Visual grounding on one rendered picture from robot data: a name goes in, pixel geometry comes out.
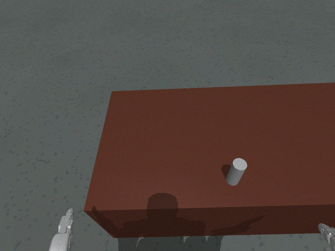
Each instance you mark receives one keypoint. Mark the right robot hand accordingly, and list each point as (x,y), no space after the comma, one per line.
(329,236)

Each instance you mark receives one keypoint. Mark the left robot hand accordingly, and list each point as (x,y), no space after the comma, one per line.
(63,240)

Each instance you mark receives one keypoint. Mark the can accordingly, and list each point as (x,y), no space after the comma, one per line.
(236,171)

